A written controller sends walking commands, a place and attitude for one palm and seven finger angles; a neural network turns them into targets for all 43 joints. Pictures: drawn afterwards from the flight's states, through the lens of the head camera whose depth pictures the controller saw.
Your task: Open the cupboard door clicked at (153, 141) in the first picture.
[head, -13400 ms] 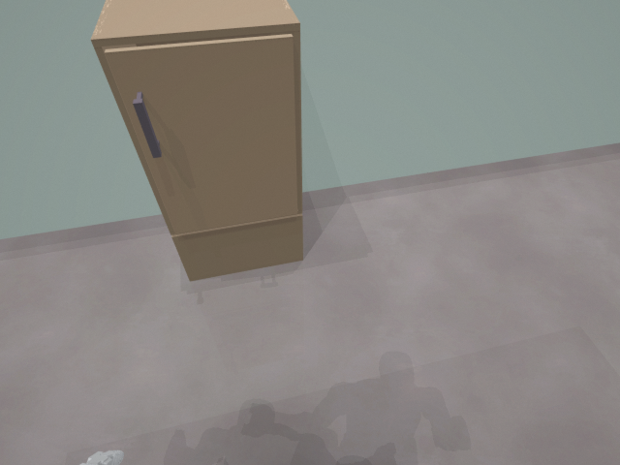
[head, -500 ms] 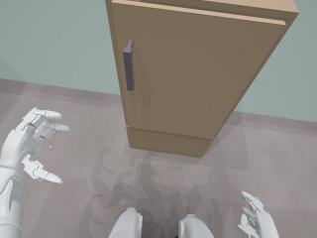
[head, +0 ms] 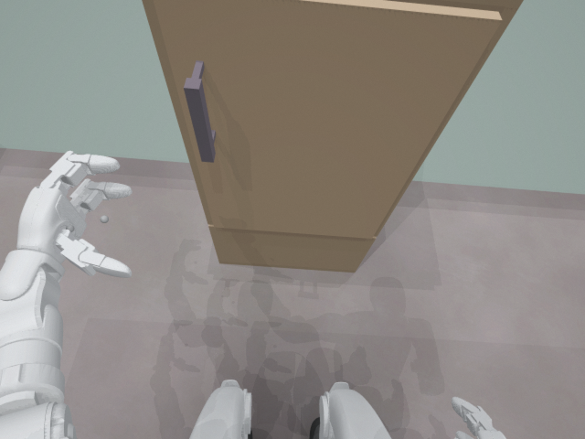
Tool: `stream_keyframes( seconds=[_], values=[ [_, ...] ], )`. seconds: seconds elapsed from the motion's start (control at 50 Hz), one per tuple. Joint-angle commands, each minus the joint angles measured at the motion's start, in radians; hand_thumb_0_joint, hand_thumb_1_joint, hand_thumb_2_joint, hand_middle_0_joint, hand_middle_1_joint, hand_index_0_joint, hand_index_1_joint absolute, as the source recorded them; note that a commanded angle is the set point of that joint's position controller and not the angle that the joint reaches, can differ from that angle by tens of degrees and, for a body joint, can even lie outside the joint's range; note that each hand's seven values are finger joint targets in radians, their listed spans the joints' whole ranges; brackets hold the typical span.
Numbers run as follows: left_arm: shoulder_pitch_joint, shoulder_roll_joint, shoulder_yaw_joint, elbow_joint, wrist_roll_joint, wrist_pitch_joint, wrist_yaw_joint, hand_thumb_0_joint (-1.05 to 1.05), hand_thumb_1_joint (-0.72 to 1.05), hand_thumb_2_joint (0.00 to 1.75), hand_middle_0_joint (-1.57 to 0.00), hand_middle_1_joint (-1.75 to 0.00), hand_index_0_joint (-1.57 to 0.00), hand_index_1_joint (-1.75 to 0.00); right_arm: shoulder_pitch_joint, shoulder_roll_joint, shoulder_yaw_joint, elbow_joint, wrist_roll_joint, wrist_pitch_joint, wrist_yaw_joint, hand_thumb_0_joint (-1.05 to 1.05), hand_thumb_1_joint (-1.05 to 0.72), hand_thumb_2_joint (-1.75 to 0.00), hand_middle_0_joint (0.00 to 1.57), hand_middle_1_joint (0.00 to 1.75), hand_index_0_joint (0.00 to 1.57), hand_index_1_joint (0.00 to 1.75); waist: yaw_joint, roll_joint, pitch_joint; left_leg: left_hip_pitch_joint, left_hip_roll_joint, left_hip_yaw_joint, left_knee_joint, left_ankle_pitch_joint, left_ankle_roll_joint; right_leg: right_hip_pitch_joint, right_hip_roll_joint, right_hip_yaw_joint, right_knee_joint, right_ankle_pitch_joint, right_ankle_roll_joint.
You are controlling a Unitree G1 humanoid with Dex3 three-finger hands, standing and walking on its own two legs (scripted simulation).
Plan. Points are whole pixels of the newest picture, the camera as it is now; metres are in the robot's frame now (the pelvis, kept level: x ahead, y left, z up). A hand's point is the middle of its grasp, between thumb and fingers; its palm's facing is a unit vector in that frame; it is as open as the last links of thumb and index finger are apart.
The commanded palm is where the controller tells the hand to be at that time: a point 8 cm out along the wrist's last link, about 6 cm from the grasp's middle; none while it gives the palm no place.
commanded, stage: move the hooked fingers beside the handle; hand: left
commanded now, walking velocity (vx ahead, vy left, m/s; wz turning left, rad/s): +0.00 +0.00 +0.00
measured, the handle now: (203, 115) +0.57 +0.15 +0.05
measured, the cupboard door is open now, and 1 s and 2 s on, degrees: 0 0 0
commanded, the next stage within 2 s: slide the fingers in behind the handle in 1.74 s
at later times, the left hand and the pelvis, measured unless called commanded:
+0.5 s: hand (134, 175) +0.45 +0.23 +0.04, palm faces -0.04 -1.00 -0.02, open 14.0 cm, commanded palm +0.44 +0.27 +0.05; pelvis +0.00 +0.00 -0.01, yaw +0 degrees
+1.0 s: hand (163, 133) +0.53 +0.20 +0.04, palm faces -0.04 -1.00 -0.02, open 14.0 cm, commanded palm +0.51 +0.24 +0.04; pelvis -0.01 +0.00 -0.02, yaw -2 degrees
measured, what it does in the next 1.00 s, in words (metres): stands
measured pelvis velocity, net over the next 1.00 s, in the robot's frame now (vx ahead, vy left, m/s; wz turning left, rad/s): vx -0.01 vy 0.00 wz -0.03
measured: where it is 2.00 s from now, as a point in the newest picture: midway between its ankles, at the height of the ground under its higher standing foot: outside the picture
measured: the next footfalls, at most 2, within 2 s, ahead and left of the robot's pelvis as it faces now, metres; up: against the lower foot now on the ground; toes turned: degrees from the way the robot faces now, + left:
none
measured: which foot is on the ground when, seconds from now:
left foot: down 0.00-1.00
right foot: down 0.00-1.00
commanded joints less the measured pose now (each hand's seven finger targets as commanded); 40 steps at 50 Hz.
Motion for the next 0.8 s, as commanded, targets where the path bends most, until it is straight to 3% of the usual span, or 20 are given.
stream_keyframes(
  seconds=[0.0,0.08,0.16,0.18,0.2,0.26,0.3,0.38,0.42,0.44,0.5,0.56,0.58,0.64,0.68,0.7,0.72,0.78],
  values=[
    [-0.323,0.276,0.07,-0.197,-0.02,-0.087,0.004,0.0,-0.5,0.3,-0.3,-1.2,-0.3,-1.2,0.066,-0.162,-0.077,-0.093,-0.004,-0.031,-0.007,0.0,-0.9,-0.9,0.2,0.3,0.2,0.3,0.011,0.118,-0.455,0.327,-0.006,-0.038,-0.151,0.407,-0.001,0.19,0.021,0.024,-0.121,0.308,-0.023],
    [-0.365,0.246,0.035,-0.148,-0.006,-0.086,0.015,0.0,-0.5,0.3,-0.3,-1.2,-0.3,-1.2,0.076,-0.161,-0.077,-0.082,-0.003,-0.016,-0.003,0.0,-0.9,-0.9,0.2,0.3,0.2,0.3,-0.006,0.121,-0.426,0.33,-0.002,-0.046,-0.152,0.423,-0.002,0.156,0.022,0.016,-0.117,0.307,-0.025],
    [-0.398,0.262,0.045,-0.092,0.016,-0.08,0.039,0.0,-0.5,0.3,-0.3,-1.2,-0.3,-1.2,0.087,-0.164,-0.079,-0.074,-0.006,0.005,0.003,0.0,-0.9,-0.9,0.2,0.3,0.2,0.3,-0.008,0.095,-0.418,0.305,-0.001,-0.044,-0.153,0.397,-0.002,0.154,0.02,0.016,-0.122,0.297,-0.02],
    [-0.442,0.255,0.033,-0.079,0.016,-0.084,0.042,0.0,-0.5,0.3,-0.3,-1.2,-0.3,-1.2,0.09,-0.163,-0.075,-0.07,-0.006,0.007,0.002,0.0,-0.9,-0.9,0.2,0.3,0.2,0.3,-0.018,0.108,-0.407,0.302,-0.003,-0.042,-0.144,0.397,0.001,0.141,0.022,0.017,-0.118,0.299,-0.023],
    [-0.464,0.277,0.049,-0.073,0.026,-0.09,0.048,0.0,-0.5,0.3,-0.3,-1.2,-0.3,-1.2,0.097,-0.166,-0.076,-0.064,-0.009,0.013,0.002,0.0,-0.9,-0.9,0.2,0.3,0.2,0.3,-0.017,0.1,-0.419,0.31,0.0,-0.047,-0.146,0.404,-0.001,0.137,0.022,0.016,-0.116,0.301,-0.022],
    [-0.528,0.255,0.023,-0.037,0.041,-0.107,0.058,0.0,-0.5,0.3,-0.3,-1.2,-0.3,-1.2,0.098,-0.161,-0.076,-0.057,-0.011,0.022,0.004,0.0,-0.9,-0.9,0.2,0.3,0.2,0.3,-0.03,0.097,-0.43,0.303,-0.002,-0.045,-0.135,0.383,0.001,0.131,0.019,0.019,-0.113,0.291,-0.02],
    [-0.563,0.295,0.05,-0.006,0.047,-0.116,0.061,0.0,-0.5,0.3,-0.3,-1.2,-0.3,-1.2,0.109,-0.165,-0.072,-0.053,-0.014,0.03,0.004,0.0,-0.9,-0.9,0.2,0.3,0.2,0.3,-0.028,0.092,-0.454,0.291,-0.002,-0.044,-0.124,0.39,0.003,0.14,0.022,0.023,-0.103,0.303,-0.02],
    [-0.65,0.335,0.058,0.084,0.07,-0.121,0.062,0.0,-0.5,0.3,-0.3,-1.2,-0.3,-1.2,0.117,-0.167,-0.064,-0.043,-0.016,0.044,0.003,0.0,-0.9,-0.9,0.2,0.3,0.2,0.3,-0.043,0.11,-0.425,0.239,-0.006,-0.044,-0.11,0.336,0.009,0.119,0.024,0.029,-0.098,0.269,-0.023],
    [-0.697,0.32,0.033,0.11,0.079,-0.121,0.06,0.0,-0.5,0.3,-0.3,-1.2,-0.3,-1.2,0.123,-0.168,-0.063,-0.037,-0.016,0.051,0.005,0.0,-0.9,-0.9,0.2,0.3,0.2,0.3,-0.058,0.107,-0.438,0.248,-0.003,-0.048,-0.104,0.33,0.009,0.097,0.024,0.028,-0.099,0.258,-0.019],
    [-0.72,0.341,0.044,0.115,0.081,-0.124,0.062,0.0,-0.5,0.3,-0.3,-1.2,-0.3,-1.2,0.126,-0.173,-0.062,-0.033,-0.018,0.054,0.003,0.0,-0.9,-0.9,0.2,0.3,0.2,0.3,-0.059,0.124,-0.44,0.253,-0.002,-0.052,-0.102,0.338,0.007,0.089,0.022,0.028,-0.096,0.26,-0.021],
    [-0.75,0.327,0.031,0.11,0.084,-0.13,0.063,0.0,-0.5,0.3,-0.3,-1.2,-0.3,-1.2,0.142,-0.173,-0.064,-0.027,-0.022,0.062,0.008,0.0,-0.9,-0.9,0.2,0.3,0.2,0.3,-0.063,0.156,-0.51,0.318,0.002,-0.065,-0.093,0.392,0.002,0.059,0.026,0.02,-0.083,0.273,-0.022],
    [-0.792,0.331,0.025,0.161,0.091,-0.112,0.074,0.0,-0.5,0.3,-0.3,-1.2,-0.3,-1.2,0.15,-0.177,-0.06,-0.016,-0.024,0.072,0.009,0.0,-0.9,-0.9,0.2,0.3,0.2,0.3,-0.085,0.132,-0.464,0.264,0.003,-0.065,-0.091,0.342,0.008,0.048,0.025,0.02,-0.091,0.246,-0.018],
    [-0.796,0.356,0.048,0.16,0.091,-0.113,0.079,0.0,-0.5,0.3,-0.3,-1.2,-0.3,-1.2,0.158,-0.179,-0.06,-0.02,-0.026,0.074,0.008,0.0,-0.9,-0.9,0.2,0.3,0.2,0.3,-0.078,0.129,-0.483,0.257,0.0,-0.064,-0.084,0.357,0.011,0.062,0.027,0.022,-0.083,0.26,-0.02],
    [-0.857,0.377,0.044,0.177,0.113,-0.106,0.096,0.0,-0.5,0.3,-0.3,-1.2,-0.3,-1.2,0.168,-0.181,-0.055,-0.017,-0.03,0.086,0.01,0.0,-0.9,-0.9,0.2,0.3,0.2,0.3,-0.093,0.142,-0.48,0.241,0.001,-0.064,-0.081,0.34,0.011,0.051,0.026,0.023,-0.084,0.247,-0.016],
    [-0.878,0.394,0.059,0.166,0.114,-0.116,0.105,0.0,-0.5,0.3,-0.3,-1.2,-0.3,-1.2,0.18,-0.181,-0.055,-0.018,-0.033,0.088,0.012,0.0,-0.9,-0.9,0.2,0.3,0.2,0.3,-0.096,0.152,-0.512,0.252,0.002,-0.067,-0.072,0.366,0.013,0.057,0.03,0.023,-0.075,0.268,-0.019],
    [-0.876,0.427,0.084,0.164,0.125,-0.122,0.11,0.0,-0.5,0.3,-0.3,-1.2,-0.3,-1.2,0.189,-0.184,-0.055,-0.017,-0.037,0.093,0.014,0.0,-0.9,-0.9,0.2,0.3,0.2,0.3,-0.085,0.163,-0.546,0.271,0.004,-0.07,-0.072,0.396,0.008,0.066,0.03,0.022,-0.071,0.282,-0.019],
    [-0.881,0.416,0.074,0.16,0.126,-0.124,0.111,0.0,-0.5,0.3,-0.3,-1.2,-0.3,-1.2,0.19,-0.181,-0.055,-0.017,-0.038,0.096,0.016,0.0,-0.9,-0.9,0.2,0.3,0.2,0.3,-0.089,0.18,-0.557,0.284,0.005,-0.07,-0.071,0.409,0.007,0.061,0.03,0.022,-0.071,0.289,-0.018],
    [-0.912,0.391,0.049,0.233,0.134,-0.109,0.115,0.0,-0.5,0.3,-0.3,-1.2,-0.3,-1.2,0.203,-0.18,-0.05,-0.009,-0.038,0.105,0.019,0.0,-0.9,-0.9,0.2,0.3,0.2,0.3,-0.119,0.139,-0.488,0.227,0.005,-0.068,-0.061,0.365,0.015,0.042,0.036,0.022,-0.078,0.269,-0.017]
  ],
)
